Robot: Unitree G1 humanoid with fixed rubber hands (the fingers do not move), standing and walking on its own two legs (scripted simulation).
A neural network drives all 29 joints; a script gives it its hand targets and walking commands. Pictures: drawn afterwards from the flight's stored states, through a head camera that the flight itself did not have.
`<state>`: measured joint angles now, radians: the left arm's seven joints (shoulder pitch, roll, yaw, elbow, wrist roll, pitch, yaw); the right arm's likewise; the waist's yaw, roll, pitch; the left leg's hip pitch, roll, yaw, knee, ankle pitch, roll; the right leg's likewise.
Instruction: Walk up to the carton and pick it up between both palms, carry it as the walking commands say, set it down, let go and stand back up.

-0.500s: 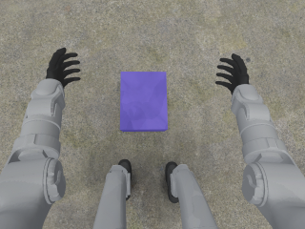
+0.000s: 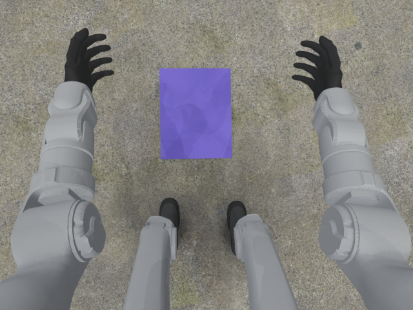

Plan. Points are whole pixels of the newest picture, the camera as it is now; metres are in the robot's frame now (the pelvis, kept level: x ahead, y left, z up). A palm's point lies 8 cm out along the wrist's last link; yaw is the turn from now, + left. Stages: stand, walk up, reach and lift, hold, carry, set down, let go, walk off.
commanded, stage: reach and lift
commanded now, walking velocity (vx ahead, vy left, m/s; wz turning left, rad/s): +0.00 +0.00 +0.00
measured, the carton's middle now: (195, 116) +0.50 +0.02 -0.57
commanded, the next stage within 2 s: none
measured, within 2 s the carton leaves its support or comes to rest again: neither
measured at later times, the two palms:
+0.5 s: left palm (113, 104) +0.49 +0.21 -0.29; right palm (287, 104) +0.49 -0.20 -0.29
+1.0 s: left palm (133, 115) +0.49 +0.20 -0.43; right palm (267, 117) +0.48 -0.20 -0.43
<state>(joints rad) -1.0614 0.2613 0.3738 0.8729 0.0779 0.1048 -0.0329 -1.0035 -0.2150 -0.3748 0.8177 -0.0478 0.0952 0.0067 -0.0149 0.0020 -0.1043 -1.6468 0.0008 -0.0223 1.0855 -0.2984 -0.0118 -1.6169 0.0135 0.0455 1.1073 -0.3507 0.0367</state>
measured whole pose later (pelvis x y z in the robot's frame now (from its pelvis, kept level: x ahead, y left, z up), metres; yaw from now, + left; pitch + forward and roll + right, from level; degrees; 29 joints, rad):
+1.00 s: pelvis -0.05 -0.01 -0.26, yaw -1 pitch +41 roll +0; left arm -1.41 0.42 0.14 1.14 -0.18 0.04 0.08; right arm -1.37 -0.35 -0.12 1.08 0.21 0.05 -0.11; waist -0.01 -0.01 0.28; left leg -2.30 -0.02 -0.04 2.10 -0.52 -0.04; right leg -2.26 0.06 0.04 2.13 -0.59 0.06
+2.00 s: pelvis -0.06 +0.00 -0.29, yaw -1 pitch +35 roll +0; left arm -1.56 0.40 0.02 1.29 -0.26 -0.01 0.09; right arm -1.55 -0.32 -0.03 1.25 0.25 0.00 -0.11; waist 0.00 -0.01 0.47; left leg -2.29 0.02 -0.02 2.21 -0.53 -0.01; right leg -2.26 0.01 0.03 2.24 -0.59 0.03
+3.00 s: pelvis -0.06 +0.00 -0.29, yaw -2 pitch +34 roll +0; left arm -1.49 0.36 0.05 1.18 -0.19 0.13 0.10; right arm -1.45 -0.28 -0.14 1.11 0.18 0.13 -0.12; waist 0.01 -0.02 0.39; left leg -2.29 0.00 -0.04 2.24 -0.54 -0.03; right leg -2.26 0.05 0.03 2.26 -0.60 0.05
